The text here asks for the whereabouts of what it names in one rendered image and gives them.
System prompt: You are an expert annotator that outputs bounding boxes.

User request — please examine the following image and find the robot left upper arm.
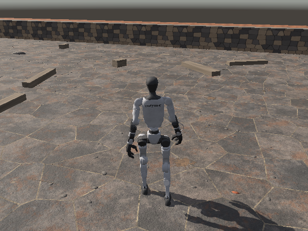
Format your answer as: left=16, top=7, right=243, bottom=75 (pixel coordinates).
left=132, top=98, right=143, bottom=126

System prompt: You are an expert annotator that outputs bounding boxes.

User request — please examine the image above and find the robot right hand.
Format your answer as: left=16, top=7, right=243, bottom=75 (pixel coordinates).
left=171, top=134, right=182, bottom=145

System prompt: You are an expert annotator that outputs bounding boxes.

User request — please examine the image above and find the robot right foot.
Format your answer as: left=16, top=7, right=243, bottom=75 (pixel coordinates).
left=164, top=193, right=171, bottom=206

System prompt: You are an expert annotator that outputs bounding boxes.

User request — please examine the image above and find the left robot forearm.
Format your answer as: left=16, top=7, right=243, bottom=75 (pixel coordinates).
left=127, top=118, right=137, bottom=144

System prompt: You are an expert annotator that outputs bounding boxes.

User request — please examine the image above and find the right robot forearm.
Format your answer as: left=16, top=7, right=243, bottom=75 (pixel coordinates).
left=172, top=115, right=181, bottom=136

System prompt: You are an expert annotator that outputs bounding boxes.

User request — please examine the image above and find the robot left hand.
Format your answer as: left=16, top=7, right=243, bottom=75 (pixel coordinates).
left=126, top=144, right=138, bottom=158

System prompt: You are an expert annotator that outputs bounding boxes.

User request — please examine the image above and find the robot right upper arm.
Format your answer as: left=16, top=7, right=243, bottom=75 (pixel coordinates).
left=163, top=97, right=176, bottom=122

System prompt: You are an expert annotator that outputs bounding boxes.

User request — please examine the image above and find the humanoid robot head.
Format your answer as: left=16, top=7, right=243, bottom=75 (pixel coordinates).
left=145, top=77, right=161, bottom=100

